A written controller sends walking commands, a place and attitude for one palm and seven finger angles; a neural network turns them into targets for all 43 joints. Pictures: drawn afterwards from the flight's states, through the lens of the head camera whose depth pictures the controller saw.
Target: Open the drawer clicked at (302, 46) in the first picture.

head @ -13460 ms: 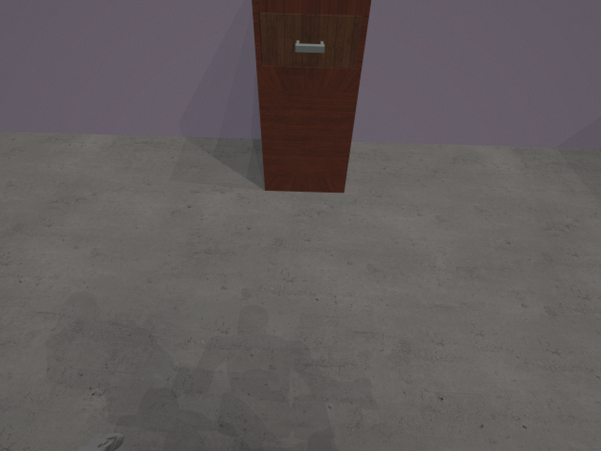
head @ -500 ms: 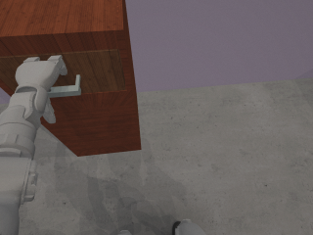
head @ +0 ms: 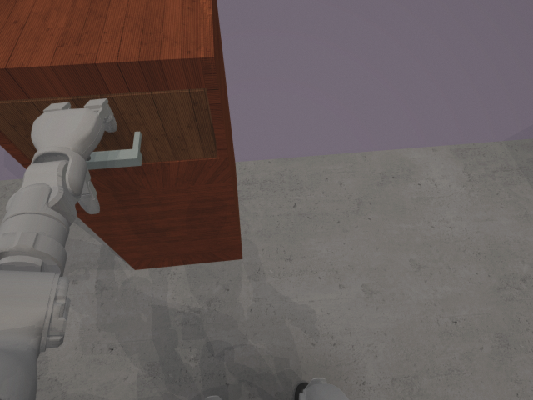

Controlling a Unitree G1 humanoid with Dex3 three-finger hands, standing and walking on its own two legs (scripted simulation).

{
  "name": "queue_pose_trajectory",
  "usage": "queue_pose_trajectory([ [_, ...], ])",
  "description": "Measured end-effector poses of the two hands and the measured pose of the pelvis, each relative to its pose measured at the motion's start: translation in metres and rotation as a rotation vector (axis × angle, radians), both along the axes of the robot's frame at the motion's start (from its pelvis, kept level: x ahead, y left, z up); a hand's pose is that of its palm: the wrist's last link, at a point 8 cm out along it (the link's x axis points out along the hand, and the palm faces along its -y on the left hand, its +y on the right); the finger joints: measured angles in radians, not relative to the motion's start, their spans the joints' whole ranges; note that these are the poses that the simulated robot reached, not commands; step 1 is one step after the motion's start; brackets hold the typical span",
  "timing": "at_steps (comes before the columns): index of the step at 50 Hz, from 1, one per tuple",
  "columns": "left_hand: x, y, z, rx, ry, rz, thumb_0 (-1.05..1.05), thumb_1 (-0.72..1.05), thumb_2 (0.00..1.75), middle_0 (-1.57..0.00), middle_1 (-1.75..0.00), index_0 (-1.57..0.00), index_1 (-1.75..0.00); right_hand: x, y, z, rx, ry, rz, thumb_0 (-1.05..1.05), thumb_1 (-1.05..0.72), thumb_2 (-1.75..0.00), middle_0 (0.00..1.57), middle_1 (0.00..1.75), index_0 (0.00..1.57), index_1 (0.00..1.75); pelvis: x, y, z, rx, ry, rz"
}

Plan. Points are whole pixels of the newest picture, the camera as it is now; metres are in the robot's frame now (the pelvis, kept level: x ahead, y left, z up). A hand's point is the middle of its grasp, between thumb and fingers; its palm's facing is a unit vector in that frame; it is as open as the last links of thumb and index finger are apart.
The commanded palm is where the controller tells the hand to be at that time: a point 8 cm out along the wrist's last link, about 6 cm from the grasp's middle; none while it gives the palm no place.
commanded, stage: move the hooked fingers above the handle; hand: left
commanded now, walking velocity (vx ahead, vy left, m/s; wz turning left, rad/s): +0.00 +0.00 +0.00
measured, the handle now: (111, 149) +0.54 +0.26 -0.01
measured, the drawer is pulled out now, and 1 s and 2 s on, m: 0.00 0.00 0.00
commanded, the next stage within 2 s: lower the fingers behind the handle in 1.12 s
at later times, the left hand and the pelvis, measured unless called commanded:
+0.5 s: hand (92, 150) +0.50 +0.26 +0.05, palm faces -0.09 -0.02 -1.00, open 13.8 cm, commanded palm +0.48 +0.26 +0.10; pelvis +0.00 +0.00 +0.00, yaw +0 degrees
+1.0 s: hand (101, 146) +0.50 +0.24 +0.05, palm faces -0.05 -0.01 -1.00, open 13.7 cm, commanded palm +0.49 +0.25 +0.10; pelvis +0.00 +0.00 -0.01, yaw +0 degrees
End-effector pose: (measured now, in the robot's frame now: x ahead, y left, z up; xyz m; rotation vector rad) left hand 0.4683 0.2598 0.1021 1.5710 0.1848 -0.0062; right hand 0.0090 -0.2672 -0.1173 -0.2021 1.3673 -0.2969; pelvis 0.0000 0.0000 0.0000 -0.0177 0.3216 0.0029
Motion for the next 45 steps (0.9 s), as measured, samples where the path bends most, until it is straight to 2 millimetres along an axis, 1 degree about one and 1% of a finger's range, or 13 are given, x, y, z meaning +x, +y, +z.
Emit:
queue_pose_trajectory([
  [3, -0.003, -0.003, 0.001, -0.004, -0.004, -0.048, 0.0, -0.49, 0.3, -0.32, -1.2, -0.32, -1.2, -0.001, -0.003, 0.001, -0.014, 0.011, 0.011, 0.0, -0.9, -0.9, 0.21, 0.3, 0.21, 0.3, 0.0, -0.001, 0.0, -0.002, -0.002, 0.011],
  [6, -0.001, -0.007, 0.0, -0.018, -0.029, -0.079, 0.0, -0.49, 0.3, -0.32, -1.2, -0.32, -1.2, -0.003, -0.007, 0.002, -0.03, 0.023, 0.019, 0.0, -0.9, -0.9, 0.21, 0.3, 0.21, 0.3, -0.001, -0.002, -0.002, -0.003, 0.004, 0.019],
  [10, 0.006, -0.012, 0.0, -0.028, -0.072, -0.084, 0.0, -0.49, 0.3, -0.32, -1.2, -0.32, -1.2, -0.006, -0.013, 0.003, -0.044, 0.036, 0.023, 0.0, -0.9, -0.9, 0.21, 0.3, 0.21, 0.3, -0.001, -0.002, -0.005, -0.005, 0.02, 0.022],
  [13, 0.013, -0.011, -0.002, -0.025, -0.086, -0.052, 0.0, -0.49, 0.3, -0.32, -1.2, -0.32, -1.2, -0.01, -0.015, 0.002, -0.047, 0.047, 0.016, 0.0, -0.9, -0.9, 0.21, 0.3, 0.21, 0.3, -0.001, -0.002, -0.006, -0.005, 0.031, 0.017],
  [20, 0.015, -0.012, 0.001, -0.017, -0.068, -0.022, 0.0, -0.49, 0.3, -0.34, -1.21, -0.34, -1.23, -0.02, -0.011, 0.0, -0.026, 0.068, -0.007, 0.0, -0.9, -0.9, 0.2, 0.3, 0.21, 0.3, -0.001, -0.001, -0.005, -0.003, 0.031, 0.003],
  [25, 0.011, -0.005, 0.002, -0.017, -0.029, 0.001, 0.0, -0.49, 0.3, -0.33, -1.2, -0.33, -1.21, -0.023, -0.006, 0.001, -0.017, 0.058, -0.027, 0.0, -0.9, -0.9, 0.2, 0.3, 0.21, 0.3, -0.001, -0.001, -0.003, -0.001, 0.02, -0.006],
  [31, 0.002, 0.0, -0.002, -0.012, -0.009, -0.035, 0.0, -0.49, 0.3, -0.32, -1.2, -0.32, -1.2, -0.024, -0.004, 0.002, -0.019, 0.057, -0.02, 0.0, -0.9, -0.9, 0.21, 0.3, 0.21, 0.3, -0.002, 0.0, -0.002, -0.003, 0.012, 0.0],
  [34, 0.001, -0.002, -0.006, -0.007, -0.014, -0.061, 0.0, -0.49, 0.3, -0.32, -1.2, -0.32, -1.2, -0.022, -0.004, 0.002, -0.027, 0.058, -0.008, 0.0, -0.9, -0.9, 0.21, 0.3, 0.21, 0.3, -0.003, 0.001, -0.004, -0.005, 0.016, 0.01],
  [39, 0.008, -0.011, -0.006, -0.024, -0.07, -0.09, 0.0, -0.49, 0.3, -0.32, -1.2, -0.32, -1.2, -0.019, -0.006, 0.001, -0.04, 0.058, 0.008, 0.0, -0.9, -0.9, 0.21, 0.3, 0.21, 0.3, -0.004, 0.003, -0.007, -0.009, 0.032, 0.02],
  [42, 0.015, -0.014, -0.003, -0.03, -0.098, -0.076, 0.0, -0.49, 0.3, -0.33, -1.21, -0.33, -1.2, -0.018, -0.006, 0.0, -0.041, 0.055, 0.008, 0.0, -0.9, -0.9, 0.21, 0.3, 0.21, 0.3, -0.003, 0.003, -0.008, -0.01, 0.039, 0.018],
  [45, 0.016, -0.015, -0.001, -0.027, -0.101, -0.059, 0.0, -0.49, 0.3, -0.36, -1.23, -0.35, -1.23, -0.018, -0.005, -0.002, -0.029, 0.055, 0.006, 0.0, -0.9, -0.9, 0.2, 0.3, 0.21, 0.3, -0.002, 0.004, -0.008, -0.009, 0.04, 0.012],
])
